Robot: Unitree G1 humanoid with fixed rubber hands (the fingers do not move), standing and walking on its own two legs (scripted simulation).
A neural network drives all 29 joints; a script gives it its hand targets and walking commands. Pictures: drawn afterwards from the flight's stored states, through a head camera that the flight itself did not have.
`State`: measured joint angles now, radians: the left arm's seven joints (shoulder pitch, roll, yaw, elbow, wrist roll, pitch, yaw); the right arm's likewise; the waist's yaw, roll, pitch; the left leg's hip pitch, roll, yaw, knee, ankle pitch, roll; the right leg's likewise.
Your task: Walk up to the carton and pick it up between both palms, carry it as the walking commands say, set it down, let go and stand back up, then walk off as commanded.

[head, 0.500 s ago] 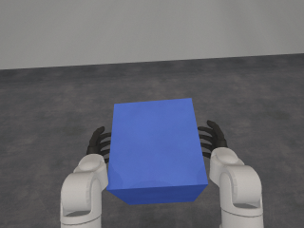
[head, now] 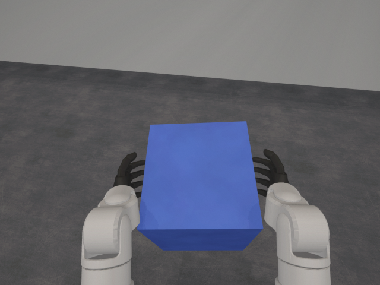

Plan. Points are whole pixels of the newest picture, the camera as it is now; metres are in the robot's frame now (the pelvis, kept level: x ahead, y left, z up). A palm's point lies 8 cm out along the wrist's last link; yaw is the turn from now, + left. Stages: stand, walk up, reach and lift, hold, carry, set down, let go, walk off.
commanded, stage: carry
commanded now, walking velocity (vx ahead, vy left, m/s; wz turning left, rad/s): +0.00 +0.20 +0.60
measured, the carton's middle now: (200, 192) +0.33 -0.01 +0.01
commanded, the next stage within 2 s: none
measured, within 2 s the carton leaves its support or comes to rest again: neither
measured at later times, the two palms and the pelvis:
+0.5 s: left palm out of the picture +0.17 +0.34 +0.10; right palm (158, 214) +0.24 +0.07 +0.09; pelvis -0.06 +0.14 +0.00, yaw +16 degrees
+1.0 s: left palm out of the picture +0.08 +0.45 +0.11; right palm (76, 251) +0.18 +0.19 +0.10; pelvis -0.13 +0.22 -0.01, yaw +21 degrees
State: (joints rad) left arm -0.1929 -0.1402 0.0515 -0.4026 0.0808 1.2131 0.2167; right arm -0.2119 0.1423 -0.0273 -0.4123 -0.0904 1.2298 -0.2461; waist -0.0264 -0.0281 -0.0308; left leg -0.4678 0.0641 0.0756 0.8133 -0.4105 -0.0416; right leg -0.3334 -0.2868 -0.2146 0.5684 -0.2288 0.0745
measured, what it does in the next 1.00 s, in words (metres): steps to the left, turning left: left foot, then right foot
